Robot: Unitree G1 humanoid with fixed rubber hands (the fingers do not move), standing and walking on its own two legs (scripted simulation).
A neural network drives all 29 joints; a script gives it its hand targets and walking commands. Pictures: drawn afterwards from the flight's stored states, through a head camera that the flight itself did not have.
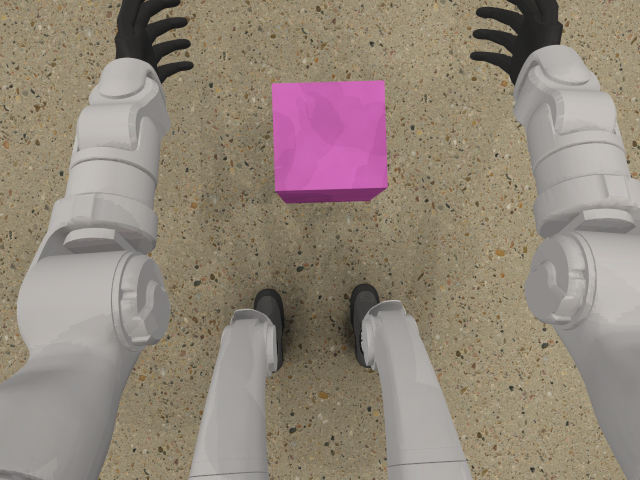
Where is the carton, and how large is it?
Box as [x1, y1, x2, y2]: [272, 80, 387, 203]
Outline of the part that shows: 383,80 272,84 275,190 286,203 369,200 387,187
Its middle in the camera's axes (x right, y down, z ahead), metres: +0.02 -0.19 +0.84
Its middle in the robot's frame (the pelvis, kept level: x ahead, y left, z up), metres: +0.55 -0.04 -0.52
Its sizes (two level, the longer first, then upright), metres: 0.210 0.200 0.250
